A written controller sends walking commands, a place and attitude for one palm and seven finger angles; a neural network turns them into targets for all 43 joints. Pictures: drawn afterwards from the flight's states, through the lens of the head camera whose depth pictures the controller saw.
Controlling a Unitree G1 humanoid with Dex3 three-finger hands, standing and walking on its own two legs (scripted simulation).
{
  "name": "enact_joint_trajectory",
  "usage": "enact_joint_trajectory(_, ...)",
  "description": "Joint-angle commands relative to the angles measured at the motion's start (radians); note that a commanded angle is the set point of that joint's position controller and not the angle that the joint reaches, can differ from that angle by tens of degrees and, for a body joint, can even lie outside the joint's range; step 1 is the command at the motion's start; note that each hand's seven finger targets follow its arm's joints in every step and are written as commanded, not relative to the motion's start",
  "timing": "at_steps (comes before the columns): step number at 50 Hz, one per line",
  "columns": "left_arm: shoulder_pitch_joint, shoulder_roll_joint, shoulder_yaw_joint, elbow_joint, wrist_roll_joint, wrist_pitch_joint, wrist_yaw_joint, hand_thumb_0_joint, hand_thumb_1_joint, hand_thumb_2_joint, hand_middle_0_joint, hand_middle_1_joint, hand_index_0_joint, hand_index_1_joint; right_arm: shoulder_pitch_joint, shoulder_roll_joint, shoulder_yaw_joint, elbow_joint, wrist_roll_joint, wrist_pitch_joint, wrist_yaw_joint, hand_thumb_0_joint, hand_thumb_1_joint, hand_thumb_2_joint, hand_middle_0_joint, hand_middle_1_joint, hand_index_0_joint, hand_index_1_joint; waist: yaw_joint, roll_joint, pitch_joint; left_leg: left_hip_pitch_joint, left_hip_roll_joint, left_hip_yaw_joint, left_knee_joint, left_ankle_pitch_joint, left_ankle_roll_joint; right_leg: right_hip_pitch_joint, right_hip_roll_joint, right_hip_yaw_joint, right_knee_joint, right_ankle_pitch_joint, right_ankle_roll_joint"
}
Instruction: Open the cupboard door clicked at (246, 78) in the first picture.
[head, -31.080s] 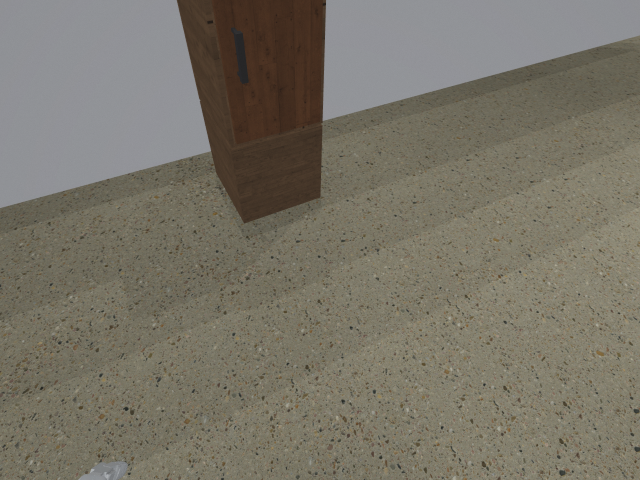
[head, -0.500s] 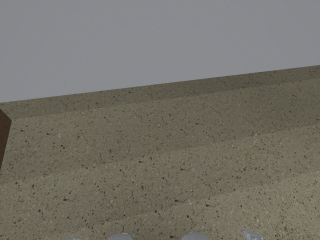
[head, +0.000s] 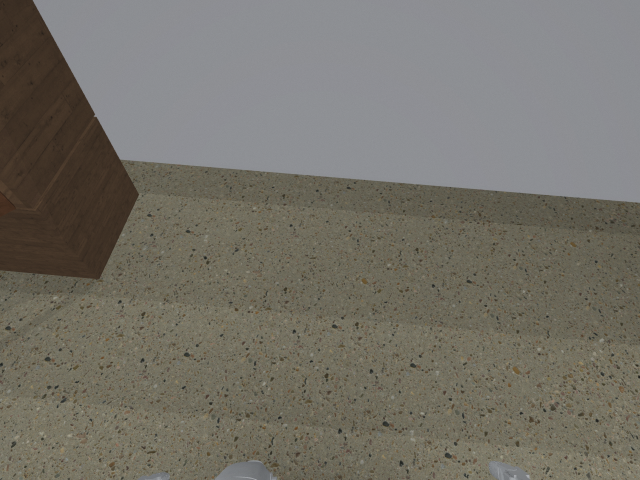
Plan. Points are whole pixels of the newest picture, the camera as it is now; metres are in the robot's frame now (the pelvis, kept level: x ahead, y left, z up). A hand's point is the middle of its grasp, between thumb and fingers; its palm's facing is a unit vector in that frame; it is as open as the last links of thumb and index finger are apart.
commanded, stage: turn to face it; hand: left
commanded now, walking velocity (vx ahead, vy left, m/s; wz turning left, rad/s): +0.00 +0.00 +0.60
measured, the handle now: out of the picture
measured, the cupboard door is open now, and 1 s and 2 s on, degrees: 50 50 50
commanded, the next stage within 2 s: take the last steps up to it in 1.18 s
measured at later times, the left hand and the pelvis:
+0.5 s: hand out of the picture +0.04 +0.19 -0.16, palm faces +0.29 -0.92 -0.27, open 7.4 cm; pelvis +0.01 -0.03 +0.00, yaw +18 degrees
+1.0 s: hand out of the picture +0.00 +0.17 -0.15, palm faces +0.56 -0.78 -0.29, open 7.4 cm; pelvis +0.03 -0.06 -0.01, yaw +36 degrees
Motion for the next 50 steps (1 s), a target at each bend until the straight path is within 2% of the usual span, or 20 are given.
enact_joint_trajectory(1, 0.020, 0.163, 0.066, -0.080, -0.020, -0.007, 0.000, 0.000, 0.900, 0.900, -0.200, -0.300, -0.200, -0.300, 0.116, -0.204, -0.050, -0.060, -0.017, -0.043, -0.009, 0.000, -0.900, -0.900, 0.200, 0.300, 0.200, 0.300, -0.048, 0.199, -0.252, 0.374, 0.239, -0.305, -0.307, 0.521, 0.132, -0.196, -0.052, 0.007, 0.299, 0.159, 0.040)
enact_joint_trajectory(2, -0.048, 0.117, 0.044, -0.126, -0.019, -0.001, -0.001, 0.000, 0.900, 0.900, -0.200, -0.300, -0.200, -0.300, 0.196, -0.285, -0.068, -0.045, -0.020, -0.039, -0.020, 0.000, -0.900, -0.900, 0.200, 0.300, 0.200, 0.300, -0.093, 0.351, -0.236, 0.392, 0.433, -0.528, -0.337, 0.819, 0.293, -0.370, 0.032, 0.064, 0.484, -0.352, 0.071)
enact_joint_trajectory(3, -0.107, 0.144, 0.048, -0.142, -0.011, 0.008, 0.003, 0.000, 0.900, 0.900, -0.200, -0.300, -0.200, -0.300, 0.225, -0.287, -0.070, -0.031, -0.022, -0.039, -0.032, 0.000, -0.900, -0.900, 0.200, 0.300, 0.200, 0.300, -0.104, 0.205, -0.226, 0.334, 0.428, -0.530, -0.326, 0.691, 0.322, -0.390, 0.034, 0.152, 0.574, -0.318, 0.059)
enact_joint_trajectory(7, -0.069, 0.121, 0.054, -0.082, -0.014, 0.017, -0.007, 0.000, 0.900, 0.900, -0.200, -0.300, -0.200, -0.300, 0.053, -0.197, -0.043, -0.070, -0.024, -0.047, -0.050, 0.000, -0.900, -0.900, 0.200, 0.300, 0.200, 0.300, -0.012, 0.255, -0.178, 0.187, 0.246, -0.347, -0.330, 0.556, 0.217, -0.305, 0.050, 0.181, 0.512, -0.134, 0.058)
enact_joint_trajectory(14, 0.039, 0.122, 0.056, -0.060, -0.019, 0.002, -0.007, 0.000, 0.900, 0.900, -0.200, -0.300, -0.200, -0.300, -0.012, -0.200, -0.055, -0.087, -0.017, -0.028, -0.041, 0.000, -0.900, -0.900, 0.200, 0.300, 0.200, 0.300, 0.041, 0.199, -0.179, -0.023, 0.156, -0.358, -0.259, 0.330, 0.153, 0.073, 0.137, 0.118, -0.004, 0.041, 0.037)
enact_joint_trajectory(15, 0.086, 0.169, 0.068, -0.057, -0.012, -0.007, -0.001, 0.000, 0.900, 0.900, -0.200, -0.300, -0.200, -0.300, -0.023, -0.164, -0.052, -0.102, -0.009, -0.026, -0.036, 0.000, -0.900, -0.900, 0.200, 0.300, 0.200, 0.300, 0.069, 0.078, -0.176, -0.128, 0.081, -0.309, -0.153, 0.178, 0.101, 0.175, 0.051, 0.205, -0.178, 0.035, 0.018)
enact_joint_trajectory(16, 0.093, 0.263, 0.086, -0.062, 0.005, -0.015, 0.008, 0.000, 0.900, 0.900, -0.200, -0.300, -0.200, -0.300, -0.014, -0.100, -0.043, -0.122, -0.002, -0.024, -0.027, 0.000, -0.900, -0.900, 0.200, 0.300, 0.200, 0.300, 0.074, -0.196, -0.162, -0.280, -0.058, -0.147, 0.064, -0.082, 0.022, 0.221, -0.213, 0.503, -0.315, -0.016, -0.087)
enact_joint_trajectory(17, 0.067, 0.291, 0.081, -0.078, 0.003, -0.011, 0.008, 0.000, 0.900, 0.900, -0.200, -0.300, -0.200, -0.300, -0.026, -0.112, -0.044, -0.134, -0.009, -0.023, -0.019, 0.000, -0.900, -0.900, 0.200, 0.300, 0.200, 0.300, 0.075, -0.216, -0.148, -0.226, -0.045, -0.119, 0.322, -0.223, 0.019, 0.073, -0.349, 0.557, -0.359, -0.015, -0.182)
enact_joint_trajectory(20, -0.059, 0.184, 0.055, -0.103, -0.002, -0.015, 0.015, 0.000, 0.900, 0.900, -0.200, -0.300, -0.200, -0.300, -0.002, -0.101, -0.046, -0.089, -0.013, -0.010, -0.008, 0.000, -0.900, -0.900, 0.200, 0.300, 0.200, 0.300, 0.000, -0.211, -0.107, -0.209, 0.029, -0.114, 0.491, -0.092, 0.007, -0.002, -0.203, 0.310, -0.266, 0.206, -0.161)
enact_joint_trajectory(22, -0.052, 0.183, 0.056, -0.097, 0.004, -0.018, 0.015, 0.000, 0.900, 0.900, -0.200, -0.300, -0.200, -0.300, -0.013, -0.066, -0.030, -0.085, -0.006, -0.013, 0.000, 0.000, -0.900, -0.900, 0.200, 0.300, 0.200, 0.300, 0.007, -0.180, -0.122, -0.138, 0.030, -0.058, 0.293, -0.106, -0.007, 0.045, -0.178, 0.198, -0.208, 0.416, -0.141)
enact_joint_trajectory(25, 0.028, 0.225, 0.068, -0.064, 0.003, -0.019, 0.012, 0.000, 0.900, 0.900, -0.200, -0.300, -0.200, -0.300, -0.030, -0.045, -0.016, -0.088, -0.001, -0.025, 0.001, 0.000, -0.900, -0.900, 0.200, 0.300, 0.200, 0.300, 0.044, -0.147, -0.166, -0.066, -0.003, 0.010, 0.054, -0.072, -0.006, 0.144, -0.198, 0.172, -0.122, 0.567, -0.136)
enact_joint_trajectory(28, 0.020, 0.224, 0.073, -0.057, -0.013, -0.010, 0.004, 0.000, 0.900, 0.900, -0.200, -0.300, -0.200, -0.300, 0.062, -0.087, -0.022, -0.065, -0.005, -0.037, -0.002, 0.000, -0.900, -0.900, 0.200, 0.300, 0.200, 0.300, -0.006, -0.078, -0.202, 0.147, -0.003, -0.004, -0.262, 0.181, 0.020, 0.062, -0.170, 0.085, 0.049, 0.485, -0.042)
enact_joint_trajectory(29, 0.019, 0.185, 0.069, -0.081, -0.020, -0.003, -0.001, 0.000, 0.900, 0.900, -0.200, -0.300, -0.200, -0.300, 0.118, -0.176, -0.044, -0.060, -0.013, -0.046, -0.006, 0.000, -0.900, -0.900, 0.200, 0.300, 0.200, 0.300, -0.036, 0.117, -0.248, 0.311, 0.161, -0.220, -0.314, 0.395, 0.093, -0.129, -0.092, 0.024, 0.221, 0.241, 0.026)
enact_joint_trajectory(30, -0.030, 0.116, 0.045, -0.127, -0.022, 0.001, -0.006, 0.000, 0.900, 0.900, -0.200, -0.300, -0.200, -0.300, 0.193, -0.284, -0.070, -0.053, -0.020, -0.045, -0.016, 0.000, -0.900, -0.900, 0.200, 0.300, 0.200, 0.300, -0.080, 0.374, -0.240, 0.385, 0.410, -0.535, -0.349, 0.752, 0.257, -0.372, 0.028, 0.039, 0.428, -0.336, 0.083)
enact_joint_trajectory(31, -0.115, 0.143, 0.040, -0.162, -0.012, 0.007, -0.002, 0.000, 0.900, 0.900, -0.200, -0.300, -0.200, -0.300, 0.247, -0.293, -0.072, -0.037, -0.021, -0.043, -0.028, 0.000, -0.900, -0.900, 0.200, 0.300, 0.200, 0.300, -0.103, 0.207, -0.211, 0.326, 0.440, -0.555, -0.318, 0.721, 0.316, -0.393, 0.025, 0.141, 0.535, -0.317, 0.068)
enact_joint_trajectory(35, -0.091, 0.125, 0.046, -0.089, -0.019, 0.011, -0.002, 0.000, 0.900, 0.900, -0.200, -0.300, -0.200, -0.300, 0.122, -0.195, -0.040, -0.049, -0.020, -0.057, -0.054, 0.000, -0.900, -0.900, 0.200, 0.300, 0.200, 0.300, -0.026, 0.232, -0.224, 0.291, 0.252, -0.350, -0.284, 0.818, 0.226, -0.347, 0.048, 0.191, 0.559, -0.137, 0.063)
enact_joint_trajectory(43, 0.015, 0.113, 0.047, -0.056, -0.023, 0.006, -0.006, 0.000, 0.900, 0.900, -0.200, -0.300, -0.200, -0.300, 0.020, -0.192, -0.046, -0.066, -0.019, -0.033, -0.045, 0.000, -0.900, -0.900, 0.200, 0.300, 0.200, 0.300, 0.036, 0.210, -0.179, 0.006, 0.170, -0.364, -0.271, 0.413, 0.165, 0.060, 0.141, 0.128, 0.023, 0.022, 0.036)
enact_joint_trajectory(44, 0.059, 0.141, 0.056, -0.046, -0.019, -0.003, -0.001, 0.000, 0.900, 0.900, -0.200, -0.300, -0.200, -0.300, 0.007, -0.169, -0.045, -0.073, -0.012, -0.031, -0.041, 0.000, -0.900, -0.900, 0.200, 0.300, 0.200, 0.300, 0.059, 0.140, -0.181, -0.061, 0.118, -0.334, -0.205, 0.307, 0.122, 0.159, 0.104, 0.158, -0.126, 0.088, 0.026)
enact_joint_trajectory(46, 0.072, 0.286, 0.078, -0.056, 0.003, -0.013, 0.010, 0.000, 0.900, 0.900, -0.200, -0.300, -0.200, -0.300, 0.007, -0.092, -0.037, -0.109, -0.003, -0.027, -0.027, 0.000, -0.900, -0.900, 0.200, 0.300, 0.200, 0.300, 0.075, -0.241, -0.158, -0.222, -0.065, -0.116, 0.258, -0.222, 0.014, 0.136, -0.342, 0.568, -0.345, 0.088, -0.164)
enact_joint_trajectory(50, -0.064, 0.161, 0.045, -0.081, -0.005, -0.018, 0.014, 0.000, 0.900, 0.900, -0.200, -0.300, -0.200, -0.300, 0.031, -0.084, -0.038, -0.050, -0.014, -0.006, -0.012, 0.000, -0.900, -0.900, 0.200, 0.300, 0.200, 0.300, -0.006, -0.187, -0.091, -0.180, 0.019, -0.120, 0.486, -0.052, 0.008, -0.024, -0.172, 0.286, -0.277, 0.216, -0.152)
